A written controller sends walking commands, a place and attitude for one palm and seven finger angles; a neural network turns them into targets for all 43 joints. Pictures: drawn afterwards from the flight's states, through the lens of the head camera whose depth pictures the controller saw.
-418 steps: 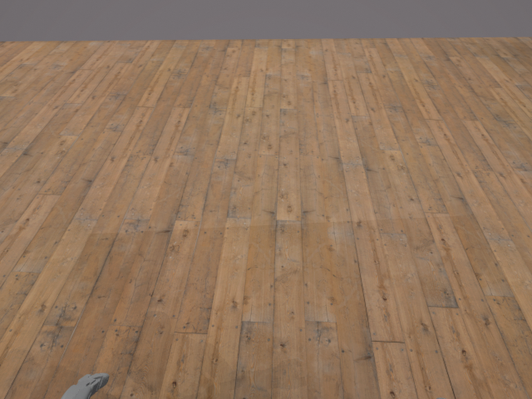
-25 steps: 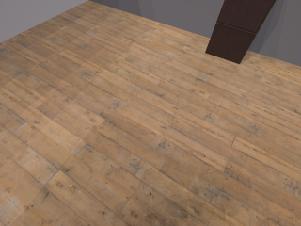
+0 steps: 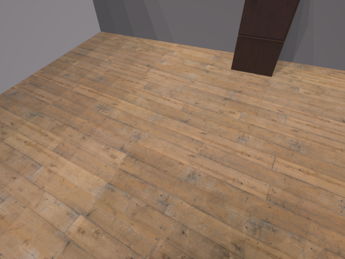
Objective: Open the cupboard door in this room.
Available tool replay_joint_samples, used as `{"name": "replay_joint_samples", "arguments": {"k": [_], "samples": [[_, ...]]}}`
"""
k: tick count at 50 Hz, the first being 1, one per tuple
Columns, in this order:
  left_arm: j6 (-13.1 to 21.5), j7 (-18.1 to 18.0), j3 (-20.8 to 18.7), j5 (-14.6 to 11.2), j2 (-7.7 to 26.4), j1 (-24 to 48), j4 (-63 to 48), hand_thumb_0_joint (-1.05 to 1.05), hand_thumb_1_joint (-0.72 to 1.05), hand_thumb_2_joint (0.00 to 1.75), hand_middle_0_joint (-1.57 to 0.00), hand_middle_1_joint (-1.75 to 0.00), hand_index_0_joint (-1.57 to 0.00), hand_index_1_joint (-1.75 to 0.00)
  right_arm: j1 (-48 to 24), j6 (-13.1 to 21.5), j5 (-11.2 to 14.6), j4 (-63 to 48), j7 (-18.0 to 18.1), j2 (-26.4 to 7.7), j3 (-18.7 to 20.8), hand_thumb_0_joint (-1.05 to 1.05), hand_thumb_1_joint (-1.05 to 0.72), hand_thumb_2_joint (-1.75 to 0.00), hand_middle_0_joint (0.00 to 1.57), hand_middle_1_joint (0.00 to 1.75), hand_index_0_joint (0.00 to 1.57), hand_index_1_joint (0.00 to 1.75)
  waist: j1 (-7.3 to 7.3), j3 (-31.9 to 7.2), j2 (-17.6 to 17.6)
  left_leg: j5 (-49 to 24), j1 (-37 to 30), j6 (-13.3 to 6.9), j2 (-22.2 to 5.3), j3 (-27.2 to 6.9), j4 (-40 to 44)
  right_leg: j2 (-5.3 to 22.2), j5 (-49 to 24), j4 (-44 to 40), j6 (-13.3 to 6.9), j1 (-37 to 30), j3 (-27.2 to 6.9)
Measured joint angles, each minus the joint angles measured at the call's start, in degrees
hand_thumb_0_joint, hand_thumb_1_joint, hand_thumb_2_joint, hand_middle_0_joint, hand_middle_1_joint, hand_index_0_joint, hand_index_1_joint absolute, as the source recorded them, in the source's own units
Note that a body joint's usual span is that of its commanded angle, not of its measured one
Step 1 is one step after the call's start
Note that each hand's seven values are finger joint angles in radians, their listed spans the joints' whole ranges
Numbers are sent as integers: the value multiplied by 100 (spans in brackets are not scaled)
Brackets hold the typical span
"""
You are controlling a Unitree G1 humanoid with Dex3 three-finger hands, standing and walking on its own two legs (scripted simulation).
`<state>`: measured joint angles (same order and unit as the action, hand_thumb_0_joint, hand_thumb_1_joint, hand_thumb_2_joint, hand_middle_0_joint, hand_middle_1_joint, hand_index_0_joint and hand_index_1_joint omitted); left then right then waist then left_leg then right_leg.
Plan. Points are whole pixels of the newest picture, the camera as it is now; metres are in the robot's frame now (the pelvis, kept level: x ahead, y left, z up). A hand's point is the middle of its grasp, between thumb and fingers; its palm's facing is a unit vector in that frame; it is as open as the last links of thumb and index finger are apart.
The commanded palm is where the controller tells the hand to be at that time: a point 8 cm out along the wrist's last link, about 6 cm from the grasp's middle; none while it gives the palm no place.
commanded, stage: turn or walk to find it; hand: left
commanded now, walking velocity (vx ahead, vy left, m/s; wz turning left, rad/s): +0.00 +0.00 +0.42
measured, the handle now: out of the picture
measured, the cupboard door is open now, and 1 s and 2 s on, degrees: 0 0 0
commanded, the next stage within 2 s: stand and wait in 0.36 s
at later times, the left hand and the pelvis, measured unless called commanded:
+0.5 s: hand out of the picture +0.00 +0.20 -0.18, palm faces +0.17 -0.96 -0.20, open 7.4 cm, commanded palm none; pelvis -0.02 +0.01 -0.01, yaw +9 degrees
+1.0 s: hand out of the picture -0.06 +0.16 -0.19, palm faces +0.28 -0.94 -0.20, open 7.3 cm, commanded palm none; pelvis -0.02 -0.01 -0.01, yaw +14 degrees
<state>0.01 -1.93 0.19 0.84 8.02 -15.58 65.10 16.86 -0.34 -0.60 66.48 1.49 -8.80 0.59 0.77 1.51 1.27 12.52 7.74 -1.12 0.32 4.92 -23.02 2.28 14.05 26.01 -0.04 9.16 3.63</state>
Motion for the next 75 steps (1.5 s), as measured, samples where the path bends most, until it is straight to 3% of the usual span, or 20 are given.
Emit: {"name": "replay_joint_samples", "arguments": {"k": [11,14,17,21,25,28,31,35,38,42,44,47,49,53,58,69,73,75], "samples": [[-85,-7,-168,-3,-67,-7,-182,0,91,90,-21,-30,-20,-30,380,-200,-34,35,-45,99,91,0,-91,-90,20,30,20,30,22,160,-42,213,675,89,-97,-370,-776,-36,136,345,-122,314,410],[-118,-10,-227,36,-41,49,-251,0,91,90,-21,-30,-20,-30,349,-248,-42,-80,-53,56,169,0,-91,-90,20,30,20,30,39,182,-43,543,924,117,-204,-357,-1251,-3,254,543,-101,363,589],[-144,0,-290,57,30,132,-329,0,90,90,-21,-30,-20,-30,255,-241,-42,-209,-61,29,222,0,-91,-90,20,30,20,30,24,206,-178,411,999,65,-202,-250,-1405,152,418,834,-16,425,684],[-257,12,-346,47,151,286,-435,0,91,90,-21,-30,-20,-30,42,-133,-91,-475,-49,17,244,0,-91,-90,20,30,19,30,18,146,-297,397,1097,-130,-41,-226,-1314,203,1165,1865,75,914,395],[-214,30,-344,79,228,464,-524,0,91,90,-20,-30,-20,-30,-210,-13,-97,-633,9,11,197,0,-91,-90,20,30,19,30,35,106,-194,15,1007,-166,29,-312,-733,91,1268,2884,115,1315,52],[-161,37,-313,68,259,519,-574,0,91,90,-20,-30,-20,-30,-366,25,-103,-678,47,-11,175,0,-92,-90,20,30,20,30,13,46,-120,-201,889,-150,57,-349,-365,89,1251,2672,176,1229,-75],[-140,27,-271,46,260,546,-590,0,91,90,-20,-30,-20,-30,-470,39,-101,-693,40,-81,181,0,-93,-90,20,30,20,30,10,1,-74,-297,815,-102,88,-379,-207,106,1238,1941,211,928,-150],[-19,0,-201,47,252,460,-561,0,91,90,-20,-30,-20,-30,-533,24,-49,-655,-7,-118,188,0,-92,-90,20,30,20,30,-51,-44,-114,-194,858,30,144,-349,-425,142,328,373,195,294,-167],[-8,14,-136,66,115,331,-479,0,91,90,-20,-30,-20,-30,-504,-94,-12,-628,-50,-200,216,0,-92,-90,20,30,20,30,-6,-56,80,323,898,148,46,-473,-775,39,347,411,33,192,-10],[-20,17,-150,88,49,183,-501,0,91,90,-20,-30,-20,-30,-468,-250,-32,-590,-95,-241,261,0,-92,-90,20,30,20,30,-86,-26,7,1057,1188,193,-5,-488,-2001,79,352,310,-54,144,113],[-8,20,-151,96,43,153,-475,0,91,90,-20,-30,-20,-30,-486,-252,-19,-572,-88,-265,270,0,-92,-90,20,30,20,30,-106,68,-18,1167,1190,214,-75,-479,-2207,77,311,258,-57,143,169],[20,26,-145,95,48,113,-421,0,91,90,-21,-30,-20,-30,-505,-203,1,-531,-60,-282,243,0,-92,-90,20,30,19,30,-129,207,-62,972,902,262,-168,-403,-1584,88,318,301,-24,194,257],[22,23,-140,59,49,66,-362,0,91,90,-21,-30,-20,-30,-491,-120,6,-485,-44,-301,211,0,-91,-90,20,30,19,30,-141,251,-44,327,549,238,-221,-395,-771,68,415,483,27,275,324],[-54,2,-144,10,149,3,-170,0,91,90,-21,-30,-20,-30,-543,-31,-8,-299,5,-138,134,0,-91,-90,20,30,19,30,-265,285,-298,426,373,135,-116,-275,-659,178,362,461,118,168,220],[-95,21,-111,11,163,-20,10,0,91,90,-20,-30,-20,-30,-577,-17,9,-273,55,-38,90,0,-92,-90,20,30,20,30,-214,168,-241,338,257,113,-120,-291,-502,158,263,174,151,-23,249],[-89,52,-274,65,248,229,-419,0,91,90,-20,-30,-20,-30,-573,-166,-28,-600,-73,-189,167,0,-92,-90,20,30,20,30,-123,203,-29,262,858,100,-25,-564,-932,279,279,493,121,370,551],[-100,38,-336,118,320,324,-627,0,91,90,-20,-30,-20,-30,-516,-270,-41,-699,-121,-252,255,0,-92,-90,20,30,20,30,-91,270,-83,1153,1282,190,-116,-321,-2119,417,383,709,133,424,788],[-106,37,-356,139,366,384,-699,0,91,90,-20,-30,-20,-30,-501,-280,-28,-745,-145,-274,279,0,-92,-90,20,30,20,30,-77,314,-176,1229,1249,231,-170,-172,-2114,535,435,835,197,445,881]]}}
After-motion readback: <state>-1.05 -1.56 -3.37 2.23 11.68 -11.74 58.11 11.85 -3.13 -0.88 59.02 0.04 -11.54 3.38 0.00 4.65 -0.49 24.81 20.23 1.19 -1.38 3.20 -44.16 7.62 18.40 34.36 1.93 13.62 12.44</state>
